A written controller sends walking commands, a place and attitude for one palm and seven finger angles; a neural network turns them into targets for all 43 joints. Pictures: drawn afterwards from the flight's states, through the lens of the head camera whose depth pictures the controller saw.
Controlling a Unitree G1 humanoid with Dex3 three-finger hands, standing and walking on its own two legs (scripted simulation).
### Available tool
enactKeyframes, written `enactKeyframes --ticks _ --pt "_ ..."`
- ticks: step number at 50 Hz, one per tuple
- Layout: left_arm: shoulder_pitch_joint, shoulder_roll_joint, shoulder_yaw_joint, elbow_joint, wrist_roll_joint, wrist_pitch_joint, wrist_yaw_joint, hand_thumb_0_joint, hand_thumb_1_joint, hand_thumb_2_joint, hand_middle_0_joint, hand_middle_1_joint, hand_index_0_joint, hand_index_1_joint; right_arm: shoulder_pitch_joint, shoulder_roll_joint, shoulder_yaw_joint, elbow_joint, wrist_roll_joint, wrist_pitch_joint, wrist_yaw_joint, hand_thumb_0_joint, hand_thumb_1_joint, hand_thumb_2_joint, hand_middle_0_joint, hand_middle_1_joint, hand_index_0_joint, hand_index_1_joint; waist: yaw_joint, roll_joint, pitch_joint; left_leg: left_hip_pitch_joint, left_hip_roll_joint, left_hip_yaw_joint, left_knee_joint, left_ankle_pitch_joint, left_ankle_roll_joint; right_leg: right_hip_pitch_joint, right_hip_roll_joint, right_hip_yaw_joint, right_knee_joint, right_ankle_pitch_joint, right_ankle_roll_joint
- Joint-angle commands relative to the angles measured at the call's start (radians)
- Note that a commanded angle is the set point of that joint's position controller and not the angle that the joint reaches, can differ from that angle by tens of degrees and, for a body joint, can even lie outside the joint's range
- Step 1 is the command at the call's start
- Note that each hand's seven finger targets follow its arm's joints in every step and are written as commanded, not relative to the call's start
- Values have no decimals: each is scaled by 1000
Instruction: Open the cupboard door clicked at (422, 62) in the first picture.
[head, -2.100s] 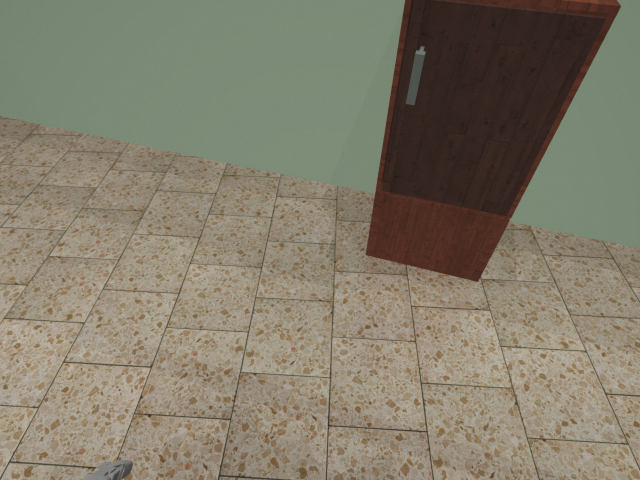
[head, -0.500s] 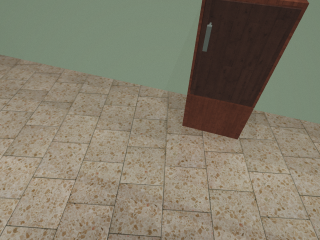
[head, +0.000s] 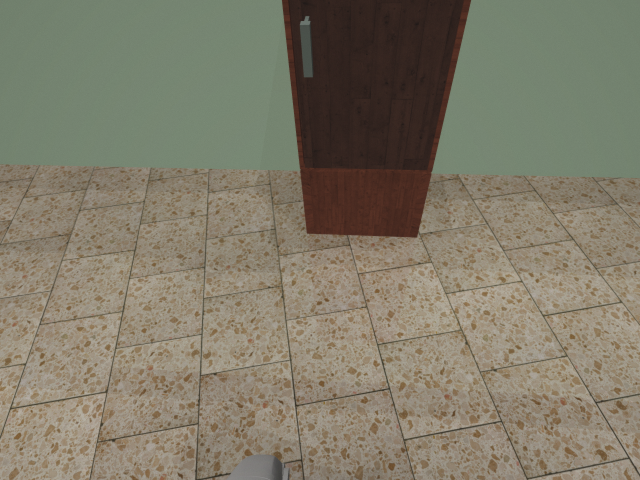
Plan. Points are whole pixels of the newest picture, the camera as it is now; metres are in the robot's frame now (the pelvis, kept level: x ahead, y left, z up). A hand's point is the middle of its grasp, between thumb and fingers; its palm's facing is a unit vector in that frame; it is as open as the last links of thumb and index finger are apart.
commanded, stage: walk to a spot facing it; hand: left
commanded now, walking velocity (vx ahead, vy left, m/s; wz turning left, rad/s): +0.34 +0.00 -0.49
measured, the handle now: (307, 46) +1.09 +0.14 +0.03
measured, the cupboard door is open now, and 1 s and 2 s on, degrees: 0 0 0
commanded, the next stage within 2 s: none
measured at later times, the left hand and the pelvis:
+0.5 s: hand (167, 465) +0.16 +0.27 -0.19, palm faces -0.14 -0.98 -0.17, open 7.4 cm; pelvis +0.16 +0.07 -0.01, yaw -16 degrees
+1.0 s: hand (272, 290) +0.47 +0.16 -0.17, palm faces -0.57 -0.81 -0.16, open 7.4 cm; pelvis +0.27 +0.07 -0.01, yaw -33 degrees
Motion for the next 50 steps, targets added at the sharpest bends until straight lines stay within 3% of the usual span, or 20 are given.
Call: enactKeyframes --ticks 1,5,10,15,18,19,20,21,22,23,24,26,28,29,33,36,41,45,47,50 --pt "27 197 56 -51 -5 -51 15 0 900 900 -200 -300 -200 -300 -36 -83 -28 -98 -8 -46 3 0 -900 -900 200 300 200 300 -29 -91 -21 -154 34 -37 0 132 -12 90 -227 346 -345 -129 -74" --pt "109 163 51 -18 -2 -62 15 0 900 900 -200 -300 -200 -300 -68 -66 -28 -118 -9 -55 2 0 -900 -900 200 300 200 300 -4 -126 -19 -220 33 -42 -40 160 -22 170 -218 358 -342 -65 -77" --pt "157 152 50 7 7 -66 23 0 900 900 -200 -300 -200 -300 -141 -59 -20 -153 -6 -69 -1 0 -900 -900 200 300 200 300 23 -143 -7 -264 38 -35 -158 100 -26 257 -242 403 -315 51 -120" --pt "155 168 53 15 12 -61 32 0 900 900 -200 -300 -200 -300 -198 -41 -12 -184 5 -84 0 0 -900 -900 200 300 200 300 36 -145 16 -157 4 -12 -331 32 -10 233 -249 418 -261 243 -127" --pt "99 184 61 -2 9 -55 34 0 900 900 -200 -300 -200 -300 -138 -39 -13 -173 12 -96 -6 0 -900 -900 200 300 200 300 1 -167 7 52 -30 4 -478 40 10 129 -219 398 -187 356 -99" --pt "62 191 64 -8 5 -53 32 0 900 900 -200 -300 -200 -300 -61 -50 -15 -150 12 -100 -12 0 -900 -900 200 300 200 300 -42 -163 -13 183 -49 22 -567 85 15 76 -180 362 -124 384 -75" --pt "31 183 68 -14 1 -53 29 0 900 900 -200 -300 -200 -300 74 -83 -22 -106 13 -107 -25 0 -900 -900 200 300 200 300 -102 -110 -61 413 -39 16 -658 134 26 -39 -121 309 10 386 -41" --pt "49 135 68 -26 -11 -52 21 0 900 900 -200 -300 -200 -300 225 -177 -42 -66 4 -113 -41 0 -900 -900 200 300 200 300 -150 67 -177 678 147 -174 -702 89 63 -203 -26 223 243 187 0" --pt "70 88 59 -41 -17 -53 10 0 900 900 -200 -300 -200 -300 320 -259 -57 -45 -2 -113 -40 0 -900 -900 200 300 200 300 -147 320 -223 754 435 -503 -798 148 151 -392 59 56 565 -297 64" --pt "50 115 65 -44 -9 -48 13 0 900 900 -200 -300 -200 -300 270 -229 -41 -66 2 -96 -41 0 -900 -900 200 300 200 300 -128 199 -166 615 468 -537 -845 134 195 -388 -12 89 682 -291 64" --pt "27 123 70 -33 1 -39 11 0 900 900 -200 -300 -200 -300 180 -155 -25 -81 2 -97 -41 0 -900 -900 200 300 200 300 -87 112 -73 478 403 -417 -873 136 165 -382 -55 80 730 -209 76" --pt "-10 103 69 -32 11 -23 -10 0 900 900 -200 -300 -200 -300 109 -73 5 -93 1 -111 -46 0 -900 -900 200 300 200 300 -44 94 23 328 323 -221 -845 401 145 -355 -106 31 753 -119 94" --pt "17 72 64 -26 9 5 -15 0 900 900 -200 -300 -200 -300 111 -48 13 -75 2 -117 -53 0 -900 -900 200 300 200 300 -15 129 14 310 259 -47 -808 643 107 -315 -106 6 742 -64 108" --pt "25 66 64 -25 8 16 -15 0 900 900 -200 -300 -200 -300 119 -47 11 -69 4 -117 -55 0 -900 -900 200 300 200 300 -11 129 -12 326 243 3 -798 682 102 -313 -100 -4 745 -40 112" --pt "-22 49 68 -47 14 45 -15 0 900 900 -200 -300 -200 -300 150 -34 5 -52 6 -109 -62 0 -900 -900 200 300 200 300 -9 134 -25 370 219 89 -780 757 62 -372 -96 -24 731 51 123" --pt "-91 54 67 -68 15 57 -13 0 900 900 -200 -300 -200 -300 182 -38 9 -37 7 -102 -65 0 -900 -900 200 300 200 300 -23 121 -9 403 224 101 -770 801 44 -412 -98 -27 707 82 128" --pt "-222 58 59 -104 11 61 -14 0 900 900 -200 -300 -200 -300 235 -59 -1 -13 -1 -89 -68 0 -900 -900 200 300 200 300 -61 83 3 524 264 120 -744 834 102 -448 -111 -62 557 46 129" --pt "-305 61 49 -132 8 57 -12 0 900 900 -200 -300 -200 -300 271 -68 -10 5 -6 -74 -64 0 -900 -900 200 300 200 300 -92 94 10 579 295 149 -718 863 152 -412 -112 -107 404 -31 112" --pt "-313 58 47 -143 7 50 -9 0 900 900 -200 -300 -200 -300 268 -83 -15 10 -7 -67 -60 0 -900 -900 200 300 200 300 -89 97 8 575 310 185 -687 916 160 -351 -101 -132 318 -75 92" --pt "-241 81 52 -135 7 34 0 0 900 900 -200 -300 -200 -300 255 -110 -27 1 0 -60 -48 0 -900 -900 200 300 200 300 -56 130 -47 564 319 231 -556 1092 141 -207 -46 -175 218 -103 61"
